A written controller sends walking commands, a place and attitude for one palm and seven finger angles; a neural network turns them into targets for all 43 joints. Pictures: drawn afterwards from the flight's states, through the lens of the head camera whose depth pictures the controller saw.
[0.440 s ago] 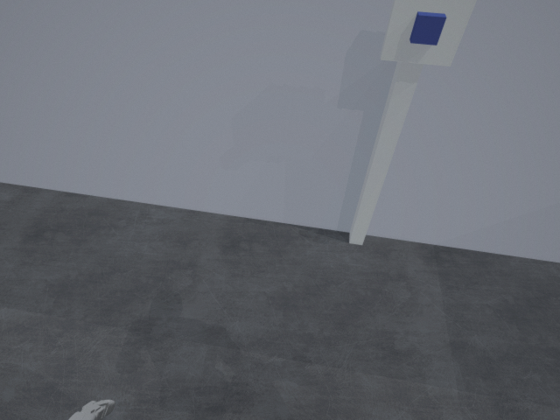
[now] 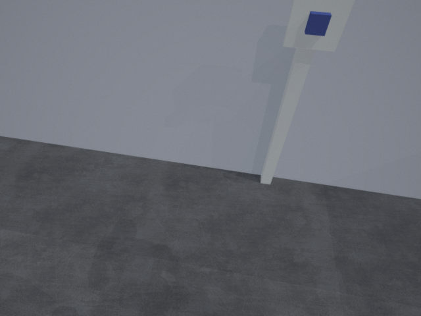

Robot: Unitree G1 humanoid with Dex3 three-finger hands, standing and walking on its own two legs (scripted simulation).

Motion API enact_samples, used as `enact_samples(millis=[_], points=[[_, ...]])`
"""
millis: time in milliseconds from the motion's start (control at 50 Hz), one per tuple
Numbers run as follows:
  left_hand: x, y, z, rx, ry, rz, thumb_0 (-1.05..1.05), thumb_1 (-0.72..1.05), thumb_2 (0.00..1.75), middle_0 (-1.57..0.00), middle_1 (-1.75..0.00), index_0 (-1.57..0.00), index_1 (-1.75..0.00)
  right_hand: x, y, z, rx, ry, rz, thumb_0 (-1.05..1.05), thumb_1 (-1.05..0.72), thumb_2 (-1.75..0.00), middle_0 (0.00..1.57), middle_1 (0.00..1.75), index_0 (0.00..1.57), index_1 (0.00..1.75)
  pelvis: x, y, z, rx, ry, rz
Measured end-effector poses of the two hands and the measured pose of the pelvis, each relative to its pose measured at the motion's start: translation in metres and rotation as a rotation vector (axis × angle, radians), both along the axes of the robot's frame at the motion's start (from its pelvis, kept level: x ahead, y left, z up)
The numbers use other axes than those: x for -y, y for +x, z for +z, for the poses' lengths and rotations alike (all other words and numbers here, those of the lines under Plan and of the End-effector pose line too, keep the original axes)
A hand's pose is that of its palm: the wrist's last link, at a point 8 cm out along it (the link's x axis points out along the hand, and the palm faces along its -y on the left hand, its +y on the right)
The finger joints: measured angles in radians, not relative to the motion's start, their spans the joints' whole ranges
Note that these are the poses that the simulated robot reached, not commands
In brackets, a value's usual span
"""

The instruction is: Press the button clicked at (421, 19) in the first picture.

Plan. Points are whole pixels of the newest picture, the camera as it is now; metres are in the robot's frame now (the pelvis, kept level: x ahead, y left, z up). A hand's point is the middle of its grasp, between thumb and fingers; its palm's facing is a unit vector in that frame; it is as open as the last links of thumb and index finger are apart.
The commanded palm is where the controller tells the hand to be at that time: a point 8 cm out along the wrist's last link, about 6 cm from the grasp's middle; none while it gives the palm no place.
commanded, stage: stand and wait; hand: left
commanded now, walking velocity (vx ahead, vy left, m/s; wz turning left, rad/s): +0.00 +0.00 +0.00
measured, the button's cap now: (317, 23) +0.95 -0.29 +0.16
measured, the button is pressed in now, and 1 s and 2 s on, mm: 0 0 0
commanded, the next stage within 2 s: look at it before walking up in 0.52 s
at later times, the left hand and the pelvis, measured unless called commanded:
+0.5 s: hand out of the picture +0.07 +0.24 -0.15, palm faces -0.04 -0.94 -0.34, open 7.4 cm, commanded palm none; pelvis -0.01 -0.01 +0.00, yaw +0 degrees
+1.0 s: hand out of the picture +0.06 +0.23 -0.15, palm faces -0.04 -0.94 -0.33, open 7.4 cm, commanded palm none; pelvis -0.01 -0.01 +0.00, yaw +0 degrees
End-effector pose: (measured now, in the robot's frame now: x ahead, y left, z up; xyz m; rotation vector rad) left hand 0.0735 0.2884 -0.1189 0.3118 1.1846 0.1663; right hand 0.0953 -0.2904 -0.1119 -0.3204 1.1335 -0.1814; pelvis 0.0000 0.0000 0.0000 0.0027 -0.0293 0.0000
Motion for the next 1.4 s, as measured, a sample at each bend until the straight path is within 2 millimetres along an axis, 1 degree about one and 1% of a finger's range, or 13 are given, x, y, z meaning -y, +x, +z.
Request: enact_samples(millis=[100, 220, 440, 640, 760, 880, 1100, 1220, 1320, 1400], points=[[-0.001, -0.009, 0.001, -0.023, 0.011, 0.006, 0.01, 0.90, 0.90, -0.20, -0.30, -0.20, -0.30, 0.007, -0.016, -0.003, -0.038, -0.003, -0.019, 0.01, -0.90, -0.90, 0.20, 0.30, 0.21, 0.30, 0.003, -0.002, 0.001, 0.003, 0.000, -0.001], [-0.001, -0.011, 0.004, -0.022, 0.020, 0.008, 0.01, 0.90, 0.90, -0.20, -0.30, -0.20, -0.30, 0.011, -0.029, -0.004, -0.061, -0.001, -0.034, 0.01, -0.90, -0.90, 0.20, 0.30, 0.21, 0.30, 0.006, -0.005, 0.002, 0.009, 0.001, -0.003], [0.006, -0.008, 0.007, 0.006, 0.017, -0.006, 0.01, 0.90, 0.90, -0.20, -0.30, -0.20, -0.30, 0.014, -0.040, -0.005, -0.062, 0.009, -0.040, 0.01, -0.90, -0.90, 0.20, 0.30, 0.21, 0.30, 0.010, -0.013, 0.003, 0.013, 0.001, -0.005], [0.011, -0.015, 0.004, -0.013, 0.007, -0.006, 0.01, 0.90, 0.90, -0.20, -0.30, -0.20, -0.30, 0.016, -0.048, -0.005, -0.083, 0.007, -0.041, 0.01, -0.90, -0.90, 0.20, 0.30, 0.21, 0.30, 0.012, -0.016, 0.004, 0.006, 0.001, -0.004], [0.011, -0.020, 0.003, -0.033, 0.005, 0.000, 0.01, 0.90, 0.90, -0.20, -0.30, -0.20, -0.30, 0.017, -0.049, -0.006, -0.096, 0.006, -0.043, 0.01, -0.90, -0.90, 0.20, 0.30, 0.21, 0.30, 0.013, -0.015, 0.004, 0.003, 0.000, -0.004], [0.011, -0.021, 0.002, -0.043, 0.007, 0.003, 0.01, 0.90, 0.90, -0.20, -0.30, -0.20, -0.30, 0.017, -0.045, -0.005, -0.094, 0.006, -0.044, 0.01, -0.90, -0.90, 0.20, 0.30, 0.21, 0.30, 0.013, -0.012, 0.004, 0.002, -0.001, -0.005], [0.009, -0.012, 0.005, -0.020, 0.014, 0.003, 0.01, 0.90, 0.90, -0.20, -0.30, -0.20, -0.30, 0.016, -0.031, -0.003, -0.061, 0.007, -0.036, 0.01, -0.90, -0.90, 0.20, 0.30, 0.21, 0.30, 0.013, -0.009, 0.005, 0.007, 0.000, -0.007], [0.008, -0.009, 0.007, -0.009, 0.016, -0.001, 0.01, 0.90, 0.90, -0.20, -0.30, -0.20, -0.30, 0.016, -0.028, -0.002, -0.051, 0.007, -0.033, 0.01, -0.90, -0.90, 0.20, 0.30, 0.21, 0.30, 0.013, -0.009, 0.005, 0.009, 0.000, -0.008], [0.010, -0.009, 0.004, -0.026, 0.018, -0.005, 0.01, 0.90, 0.90, -0.20, -0.30, -0.20, -0.30, 0.015, -0.031, -0.004, -0.047, 0.006, -0.052, 0.01, -0.90, -0.90, 0.20, 0.30, 0.20, 0.30, 0.013, -0.011, 0.003, 0.002, 0.001, -0.035], [0.022, -0.015, -0.006, -0.073, -0.001, -0.027, 0.00, 0.91, 0.90, -0.20, -0.30, -0.20, -0.30, 0.006, -0.044, -0.013, -0.048, 0.031, -0.096, 0.01, -0.90, -0.90, 0.20, 0.30, 0.20, 0.30, 0.014, -0.015, -0.001, -0.007, 0.008, -0.076]])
